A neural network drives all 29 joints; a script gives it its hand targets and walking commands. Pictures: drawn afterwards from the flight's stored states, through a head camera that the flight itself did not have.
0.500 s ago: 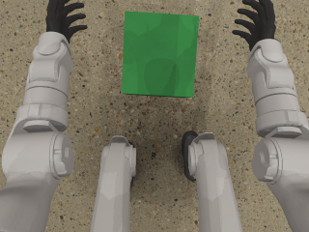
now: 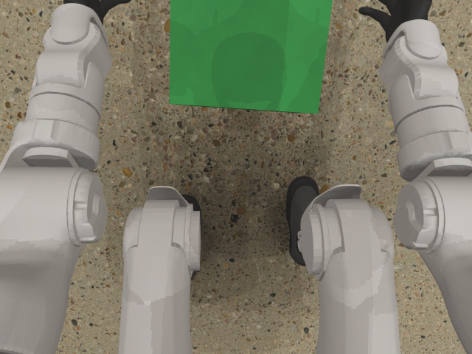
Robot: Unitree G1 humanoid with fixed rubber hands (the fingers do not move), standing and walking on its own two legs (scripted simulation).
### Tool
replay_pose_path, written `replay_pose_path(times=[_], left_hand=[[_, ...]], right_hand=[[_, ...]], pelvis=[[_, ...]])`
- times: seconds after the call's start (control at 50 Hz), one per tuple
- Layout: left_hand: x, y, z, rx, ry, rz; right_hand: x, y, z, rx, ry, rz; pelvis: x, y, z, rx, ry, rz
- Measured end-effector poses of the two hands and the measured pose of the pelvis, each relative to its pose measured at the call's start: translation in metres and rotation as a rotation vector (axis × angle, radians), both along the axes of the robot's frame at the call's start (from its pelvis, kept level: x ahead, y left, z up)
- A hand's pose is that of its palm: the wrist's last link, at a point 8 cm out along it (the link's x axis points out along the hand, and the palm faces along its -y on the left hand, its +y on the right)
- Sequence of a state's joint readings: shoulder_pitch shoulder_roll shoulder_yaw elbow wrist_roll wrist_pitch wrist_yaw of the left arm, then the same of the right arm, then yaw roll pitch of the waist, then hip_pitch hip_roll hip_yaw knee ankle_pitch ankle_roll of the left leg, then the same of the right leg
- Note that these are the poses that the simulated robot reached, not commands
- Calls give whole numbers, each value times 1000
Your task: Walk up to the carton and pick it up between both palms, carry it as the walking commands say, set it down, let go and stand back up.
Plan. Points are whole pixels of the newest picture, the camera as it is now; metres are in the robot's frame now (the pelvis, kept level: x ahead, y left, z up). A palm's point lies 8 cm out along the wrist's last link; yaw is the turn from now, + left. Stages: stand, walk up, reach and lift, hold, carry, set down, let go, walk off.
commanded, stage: reach and lift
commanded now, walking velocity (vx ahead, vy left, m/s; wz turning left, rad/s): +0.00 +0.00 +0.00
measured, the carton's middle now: (247, 34) +0.54 -0.01 -0.31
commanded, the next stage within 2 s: none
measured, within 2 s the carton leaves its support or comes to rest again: leaves its support in 1.88 s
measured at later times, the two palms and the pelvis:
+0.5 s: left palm (113, 24) +0.54 +0.18 -0.23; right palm (384, 29) +0.53 -0.21 -0.23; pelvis +0.00 +0.00 -0.03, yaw +0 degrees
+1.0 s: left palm (131, 27) +0.54 +0.16 -0.23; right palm (366, 26) +0.53 -0.18 -0.23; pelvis -0.01 +0.00 -0.03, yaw +1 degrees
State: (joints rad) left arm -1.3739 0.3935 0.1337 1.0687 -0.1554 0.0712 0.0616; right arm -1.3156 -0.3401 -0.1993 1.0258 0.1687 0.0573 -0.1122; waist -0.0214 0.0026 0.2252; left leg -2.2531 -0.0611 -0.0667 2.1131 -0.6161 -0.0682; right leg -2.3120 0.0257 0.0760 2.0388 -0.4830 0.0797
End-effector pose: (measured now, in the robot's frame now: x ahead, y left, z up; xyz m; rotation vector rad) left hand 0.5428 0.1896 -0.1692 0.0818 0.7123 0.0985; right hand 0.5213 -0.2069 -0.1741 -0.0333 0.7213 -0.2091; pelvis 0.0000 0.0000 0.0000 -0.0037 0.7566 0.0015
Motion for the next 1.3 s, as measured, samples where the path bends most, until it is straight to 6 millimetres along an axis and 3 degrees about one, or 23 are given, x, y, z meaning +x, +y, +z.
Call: replay_pose_path(times=[0.16,0.34,0.6,0.84,1.06,1.3], left_hand=[[-6,-3,-38,-12,30,-11],[-9,-6,-62,-7,60,-32],[-5,-9,-62,-11,46,-33],[-8,-18,-61,-22,46,-42],[-7,-39,-64,-43,41,-79],[-6,-41,-64,-30,45,-78]], right_hand=[[-3,3,-35,-7,49,8],[1,3,-50,3,65,-2],[4,2,-51,4,54,2],[4,13,-52,19,56,12],[9,32,-53,26,53,43],[9,32,-53,14,53,45]], pelvis=[[-2,0,-19,-6,-47,13],[0,1,-28,-13,-86,14],[-4,-2,-35,-12,-107,17],[-11,-4,-34,-9,-121,18],[-11,-4,-32,-9,-126,19],[-10,-4,-30,-10,-133,24]])
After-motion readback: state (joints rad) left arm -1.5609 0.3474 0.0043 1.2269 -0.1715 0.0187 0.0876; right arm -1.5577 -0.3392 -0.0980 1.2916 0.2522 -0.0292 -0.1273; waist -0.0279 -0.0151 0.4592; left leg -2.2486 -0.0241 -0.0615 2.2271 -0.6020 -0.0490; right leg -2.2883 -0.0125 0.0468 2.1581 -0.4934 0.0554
